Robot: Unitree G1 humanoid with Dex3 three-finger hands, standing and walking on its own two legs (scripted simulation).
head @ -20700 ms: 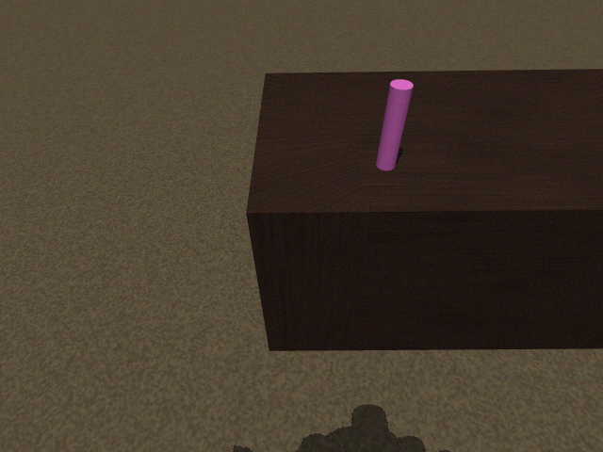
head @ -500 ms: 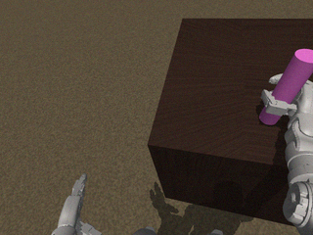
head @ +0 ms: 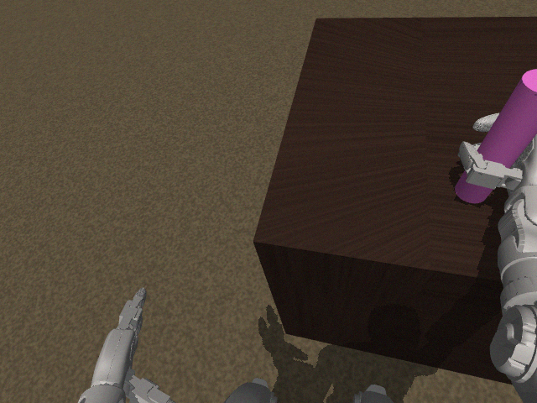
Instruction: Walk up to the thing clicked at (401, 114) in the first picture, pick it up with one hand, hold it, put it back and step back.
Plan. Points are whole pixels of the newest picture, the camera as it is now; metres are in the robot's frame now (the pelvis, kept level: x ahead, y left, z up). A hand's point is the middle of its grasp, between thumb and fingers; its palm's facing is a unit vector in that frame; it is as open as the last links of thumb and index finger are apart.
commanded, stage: open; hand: right
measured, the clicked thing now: (501, 147) +0.49 -0.22 +0.10
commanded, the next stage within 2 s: withdraw in 0.36 s
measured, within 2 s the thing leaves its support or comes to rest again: neither
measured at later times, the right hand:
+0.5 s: hand (484, 152) +0.50 -0.21 +0.08, palm faces +0.18 +0.98 +0.01, open 13.8 cm
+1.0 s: hand out of the picture +0.48 -0.30 +0.18, palm faces +0.27 +0.95 -0.14, open 16.9 cm
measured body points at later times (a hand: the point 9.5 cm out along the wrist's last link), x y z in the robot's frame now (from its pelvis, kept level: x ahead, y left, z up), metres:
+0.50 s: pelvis +0.00 +0.00 +0.00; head +0.10 -0.03 +0.44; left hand +0.15 +0.27 -0.01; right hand +0.48 -0.26 +0.08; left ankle -0.01 +0.14 -0.67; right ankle +0.05 -0.13 -0.67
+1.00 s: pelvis +0.02 +0.00 +0.03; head +0.07 -0.02 +0.48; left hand +0.18 +0.25 -0.01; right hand +0.46 -0.35 +0.19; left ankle -0.01 +0.14 -0.67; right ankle +0.05 -0.13 -0.67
